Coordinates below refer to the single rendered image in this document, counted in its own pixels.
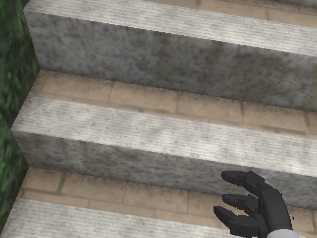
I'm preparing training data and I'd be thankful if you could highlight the robot right hand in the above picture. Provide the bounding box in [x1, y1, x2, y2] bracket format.
[213, 171, 294, 238]

